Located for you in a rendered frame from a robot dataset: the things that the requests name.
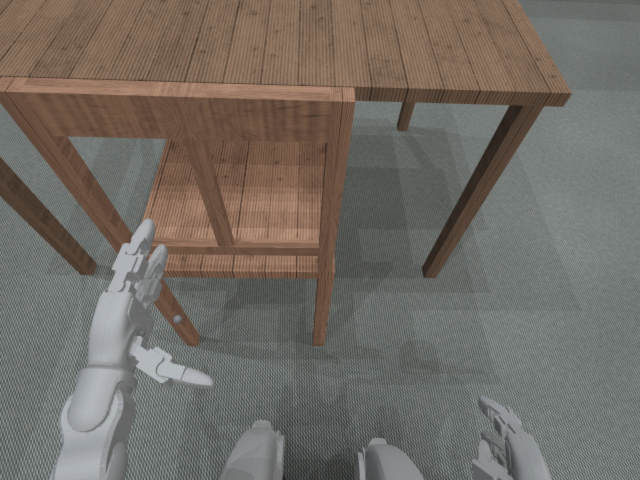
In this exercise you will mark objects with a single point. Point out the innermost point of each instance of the chair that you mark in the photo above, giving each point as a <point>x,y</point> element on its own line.
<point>249,184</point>

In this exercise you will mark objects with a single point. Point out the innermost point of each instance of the left robot shin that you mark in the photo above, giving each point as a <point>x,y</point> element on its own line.
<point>262,424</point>

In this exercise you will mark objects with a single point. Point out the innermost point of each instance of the left robot thigh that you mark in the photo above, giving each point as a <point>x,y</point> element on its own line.
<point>258,454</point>

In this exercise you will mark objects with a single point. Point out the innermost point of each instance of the left robot hand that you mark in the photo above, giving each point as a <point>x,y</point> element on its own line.
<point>123,309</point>

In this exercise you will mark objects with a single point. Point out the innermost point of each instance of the left robot forearm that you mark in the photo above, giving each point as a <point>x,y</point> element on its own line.
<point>94,424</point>

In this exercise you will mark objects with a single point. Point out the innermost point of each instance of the table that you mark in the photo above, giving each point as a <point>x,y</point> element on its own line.
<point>424,51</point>

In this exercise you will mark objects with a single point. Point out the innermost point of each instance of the right robot hand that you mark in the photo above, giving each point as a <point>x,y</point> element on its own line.
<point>519,457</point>

